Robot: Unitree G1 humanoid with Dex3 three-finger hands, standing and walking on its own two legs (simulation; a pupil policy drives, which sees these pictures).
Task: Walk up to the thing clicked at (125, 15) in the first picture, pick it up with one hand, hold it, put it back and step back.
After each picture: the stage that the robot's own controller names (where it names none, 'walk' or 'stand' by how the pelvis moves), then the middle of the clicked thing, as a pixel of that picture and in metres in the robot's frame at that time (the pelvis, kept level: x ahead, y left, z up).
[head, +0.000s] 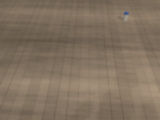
stand; (125, 16) +2.00 -0.66 -0.72
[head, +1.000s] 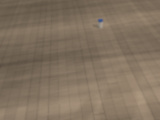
walk; (100, 23) +1.94 -0.15 -0.69
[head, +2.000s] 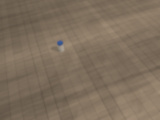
walk; (60, 46) +1.30 +0.29 -0.71
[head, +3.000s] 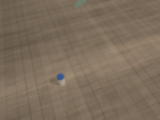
walk; (61, 79) +0.87 +0.27 -0.72
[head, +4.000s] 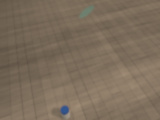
walk; (65, 112) +0.55 +0.17 -0.71
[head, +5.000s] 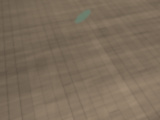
stand; out of the picture +0.37 +0.15 -0.70
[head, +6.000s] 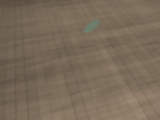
stand; out of the picture +0.35 +0.13 -0.72
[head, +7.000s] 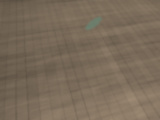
stand; out of the picture +0.35 +0.12 -0.72
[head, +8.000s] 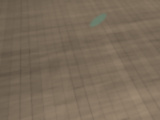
stand; out of the picture +0.36 +0.12 -0.72
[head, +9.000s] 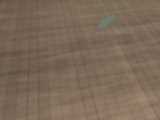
stand; out of the picture +0.37 +0.10 -0.72
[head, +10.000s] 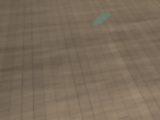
walk; out of the picture +0.38 +0.10 -0.72
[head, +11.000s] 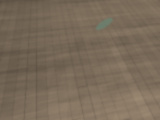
stand; out of the picture +0.42 +0.11 -0.71
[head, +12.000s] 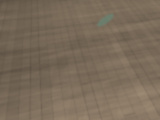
stand; out of the picture +0.43 +0.09 -0.72
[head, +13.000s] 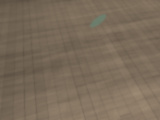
stand; out of the picture +0.41 +0.10 -0.72
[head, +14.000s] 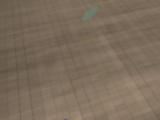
stand; out of the picture +0.42 +0.13 -0.72
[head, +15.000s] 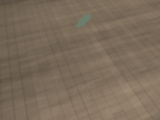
stand; out of the picture +0.38 +0.14 -0.71
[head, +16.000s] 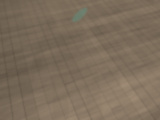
stand; out of the picture +0.38 +0.12 -0.71
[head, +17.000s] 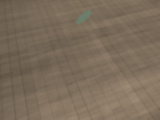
stand; out of the picture +0.40 +0.14 -0.72
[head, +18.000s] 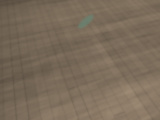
stand; out of the picture +0.38 +0.13 -0.72
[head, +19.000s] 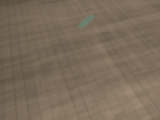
stand; out of the picture +0.38 +0.13 -0.72
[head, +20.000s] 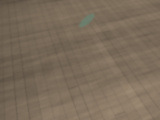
stand; out of the picture +0.38 +0.13 -0.72
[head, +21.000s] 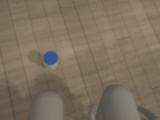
go down; (50, 60) +0.48 +0.10 -0.39
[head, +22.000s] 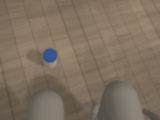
approach; (50, 58) +0.50 +0.09 -0.34
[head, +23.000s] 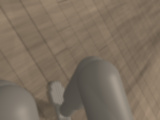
close in; out of the picture +0.51 +0.14 -0.25
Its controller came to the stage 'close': no
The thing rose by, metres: 0.00
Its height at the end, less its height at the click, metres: +0.00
